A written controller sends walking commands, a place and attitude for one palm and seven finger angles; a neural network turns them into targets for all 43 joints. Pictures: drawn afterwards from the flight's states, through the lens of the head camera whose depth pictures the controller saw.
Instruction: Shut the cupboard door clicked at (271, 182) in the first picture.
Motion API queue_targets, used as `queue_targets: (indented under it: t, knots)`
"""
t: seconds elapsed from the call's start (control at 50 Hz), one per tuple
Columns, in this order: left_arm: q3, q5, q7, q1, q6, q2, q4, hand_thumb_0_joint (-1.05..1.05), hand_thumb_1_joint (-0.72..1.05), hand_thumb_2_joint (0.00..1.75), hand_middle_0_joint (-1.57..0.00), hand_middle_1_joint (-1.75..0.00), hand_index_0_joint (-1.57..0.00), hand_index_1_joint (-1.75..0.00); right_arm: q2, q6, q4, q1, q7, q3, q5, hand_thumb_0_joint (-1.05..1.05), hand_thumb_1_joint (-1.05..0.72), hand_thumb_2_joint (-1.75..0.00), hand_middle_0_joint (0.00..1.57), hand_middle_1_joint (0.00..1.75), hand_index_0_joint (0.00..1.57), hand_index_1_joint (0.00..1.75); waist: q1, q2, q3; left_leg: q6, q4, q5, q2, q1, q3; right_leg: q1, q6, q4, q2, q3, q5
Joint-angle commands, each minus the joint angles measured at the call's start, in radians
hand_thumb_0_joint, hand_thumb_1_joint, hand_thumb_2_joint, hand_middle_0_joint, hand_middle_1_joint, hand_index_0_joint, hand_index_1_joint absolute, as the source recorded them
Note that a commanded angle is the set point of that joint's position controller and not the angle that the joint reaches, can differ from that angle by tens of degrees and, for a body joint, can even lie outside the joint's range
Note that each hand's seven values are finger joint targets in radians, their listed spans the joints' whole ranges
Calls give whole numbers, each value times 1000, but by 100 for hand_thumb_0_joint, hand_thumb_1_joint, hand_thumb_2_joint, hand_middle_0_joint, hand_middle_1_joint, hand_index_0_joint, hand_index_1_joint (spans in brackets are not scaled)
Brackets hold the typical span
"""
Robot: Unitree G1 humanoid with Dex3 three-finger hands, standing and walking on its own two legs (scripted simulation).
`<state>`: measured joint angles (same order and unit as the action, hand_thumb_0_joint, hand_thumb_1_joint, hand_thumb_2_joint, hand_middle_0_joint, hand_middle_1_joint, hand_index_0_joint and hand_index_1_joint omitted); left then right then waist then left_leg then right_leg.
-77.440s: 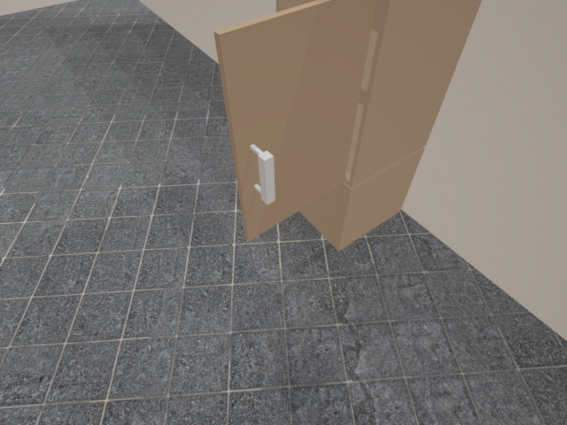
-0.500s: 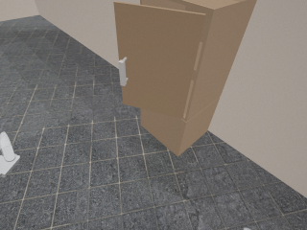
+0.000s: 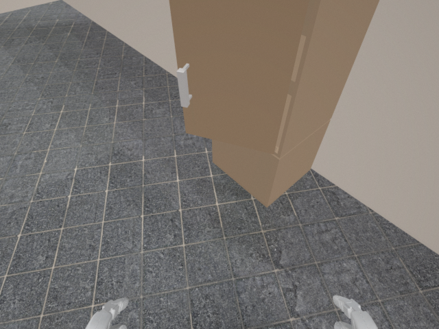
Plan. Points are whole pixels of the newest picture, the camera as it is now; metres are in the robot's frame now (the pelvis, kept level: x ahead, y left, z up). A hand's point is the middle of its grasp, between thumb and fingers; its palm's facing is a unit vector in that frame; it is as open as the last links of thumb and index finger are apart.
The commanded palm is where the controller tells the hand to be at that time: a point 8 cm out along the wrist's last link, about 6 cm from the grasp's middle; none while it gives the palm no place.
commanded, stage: let the arm hang, fingers relaxed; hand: left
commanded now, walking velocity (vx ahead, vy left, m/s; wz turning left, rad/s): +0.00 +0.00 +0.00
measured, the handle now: (186, 85) +0.91 +0.15 -0.07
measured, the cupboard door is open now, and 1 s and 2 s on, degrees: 29 29 29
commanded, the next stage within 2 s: look to check the result in 0.86 s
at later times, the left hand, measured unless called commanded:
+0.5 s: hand out of the picture -0.02 +0.23 -0.15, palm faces -0.01 -0.96 -0.28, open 7.4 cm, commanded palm none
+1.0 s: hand out of the picture +0.03 +0.23 -0.15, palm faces -0.03 -0.97 -0.25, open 7.4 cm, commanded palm none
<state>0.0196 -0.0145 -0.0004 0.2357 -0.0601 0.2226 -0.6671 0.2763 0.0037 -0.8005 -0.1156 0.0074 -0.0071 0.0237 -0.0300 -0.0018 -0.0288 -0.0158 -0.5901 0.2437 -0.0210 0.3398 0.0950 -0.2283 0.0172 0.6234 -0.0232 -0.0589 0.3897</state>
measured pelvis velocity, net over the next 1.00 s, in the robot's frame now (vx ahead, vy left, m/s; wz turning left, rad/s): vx -0.01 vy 0.02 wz -0.02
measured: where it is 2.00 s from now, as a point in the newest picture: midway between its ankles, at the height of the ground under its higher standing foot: outside the picture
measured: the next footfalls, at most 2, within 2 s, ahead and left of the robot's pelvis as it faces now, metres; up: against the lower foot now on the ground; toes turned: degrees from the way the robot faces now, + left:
none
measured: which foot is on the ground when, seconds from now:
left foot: down 0.00-1.00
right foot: down 0.00-1.00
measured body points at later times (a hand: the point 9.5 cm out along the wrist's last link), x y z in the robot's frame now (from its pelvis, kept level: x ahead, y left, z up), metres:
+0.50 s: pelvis -0.01 +0.02 +0.02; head -0.01 +0.01 +0.47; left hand -0.02 +0.28 -0.13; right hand -0.01 -0.23 -0.14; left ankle +0.04 +0.11 -0.73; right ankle -0.03 -0.10 -0.73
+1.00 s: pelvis -0.01 +0.02 +0.02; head +0.00 +0.02 +0.47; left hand +0.03 +0.28 -0.13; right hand +0.02 -0.25 -0.13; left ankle +0.04 +0.11 -0.73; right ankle -0.03 -0.10 -0.73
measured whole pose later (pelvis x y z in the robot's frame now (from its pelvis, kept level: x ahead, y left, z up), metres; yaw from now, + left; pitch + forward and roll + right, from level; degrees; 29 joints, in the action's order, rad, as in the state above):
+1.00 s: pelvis -0.01 +0.02 +0.02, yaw -1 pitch -2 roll +0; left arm -0.01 -0.02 -0.01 0.22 0.00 0.24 -1.13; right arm 0.25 0.00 -1.13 -0.20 -0.01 0.02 0.01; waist -0.02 0.00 -0.04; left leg -0.04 -0.36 0.13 -0.01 0.20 0.12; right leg -0.08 -0.01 0.36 -0.02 -0.04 0.24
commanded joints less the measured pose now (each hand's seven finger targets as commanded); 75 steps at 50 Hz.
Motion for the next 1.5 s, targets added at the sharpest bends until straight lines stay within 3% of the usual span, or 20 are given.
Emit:
queue_targets:
  t: [0.0, 0.06, 0.1, 0.12, 0.14, 0.24, 0.32, 0.54, 0.58, 0.74, 0.88, 1.14, 1.48]
  knots:
    - [-52, 0, -22, 30, 57, 148, -85, 0, 90, 90, -20, -30, -20, -30, 88, -2, -17, -27, -17, 23, 3, 0, -90, -90, 20, 30, 20, 30, 23, -81, 107, -9, 129, -269, -91, -163, -120, 27, 20, -195, -77, 111, -261]
    - [-68, -5, -21, 50, 63, 114, -189, 0, 90, 90, -20, -30, -20, -30, 73, 0, -77, -40, -27, 32, 3, 0, -90, -90, 20, 30, 20, 30, 25, -132, 75, -9, 169, -167, -95, -166, -125, 34, 31, -271, -76, 113, -214]
    - [-62, -2, -18, 51, 64, 122, -247, 0, 90, 90, -20, -30, -20, -30, 73, 0, -120, -56, -30, 32, 0, 0, -90, -90, 20, 30, 20, 30, 25, -157, 60, -8, 198, -119, -97, -159, -129, 49, 35, -290, -74, 109, -200]
    - [-61, -1, -17, 53, 66, 126, -272, 0, 90, 90, -20, -30, -20, -30, 76, -2, -137, -64, -32, 34, -2, 0, -90, -90, 20, 30, 20, 30, 25, -147, 53, -10, 209, -115, -100, -161, -131, 53, 37, -300, -74, 111, -203]
    - [-60, -2, -17, 53, 67, 131, -295, 0, 90, 90, -20, -30, -20, -30, 88, -2, -151, -71, -34, 39, -5, 0, -90, -90, 20, 30, 20, 30, 26, -97, 42, -12, 208, -121, -105, -179, -136, 44, 39, -314, -72, 108, -200]
    - [-54, 1, -17, 63, 73, 138, -383, 0, 90, 90, -20, -30, -20, -30, 103, -8, -221, -108, -39, 45, -13, 0, -90, -90, 20, 30, 20, 30, 25, -32, 19, -18, 245, -105, -114, -197, -136, 44, 38, -338, -74, 104, -190]
    - [-50, 1, -20, 68, 70, 137, -422, 0, 90, 90, -20, -30, -20, -30, 100, -6, -256, -129, -39, 47, -11, 0, -90, -90, 20, 30, 20, 30, 22, 22, -18, -20, 282, -19, -114, -186, -137, 22, 36, -346, -76, 104, -133]
    - [-55, -4, -25, 71, 69, 147, -433, 0, 90, 90, -20, -30, -20, -30, 98, -8, -286, -138, -34, 53, -10, 0, -90, -90, 20, 30, 20, 30, 28, 21, -51, -21, 323, 45, -110, -164, -138, -1, 30, -337, -73, 103, -109]
    - [-55, -5, -25, 58, 67, 141, -433, 0, 90, 90, -20, -30, -20, -30, 91, -9, -290, -136, -34, 52, -8, 0, -90, -90, 20, 30, 20, 30, 25, -4, -58, -19, 335, 66, -112, -154, -143, -3, 29, -332, -73, 103, -104]
    - [-60, -5, -24, 30, 77, 162, -422, 0, 90, 90, -20, -30, -20, -30, 110, -17, -282, -114, -34, 54, -11, 0, -90, -90, 20, 30, 20, 30, 24, 0, -33, -17, 312, -41, -109, -184, -132, 19, 28, -345, -81, 107, -164]
    - [-62, -4, -22, 5, 78, 174, -422, 0, 90, 90, -20, -30, -20, -30, 127, -19, -277, -89, -33, 55, -9, 0, -90, -90, 20, 30, 20, 30, 21, -24, -9, -15, 317, -53, -113, -206, -134, 34, 26, -352, -87, 109, -177]
    - [-61, -3, -19, -22, 82, 215, -428, 0, 90, 90, -20, -30, -20, -30, 177, -20, -273, -44, -32, 55, -14, 0, -90, -90, 20, 30, 20, 30, 22, 1, 13, -16, 308, -136, -121, -254, -135, 50, 23, -371, -95, 111, -214]
    - [-62, -2, -20, -62, 84, 240, -426, 0, 90, 90, -20, -30, -20, -30, 190, -24, -277, -13, -30, 48, -13, 0, -90, -90, 20, 30, 20, 30, 20, 3, 32, -12, 303, -239, -124, -276, -134, 91, 19, -377, -104, 107, -287]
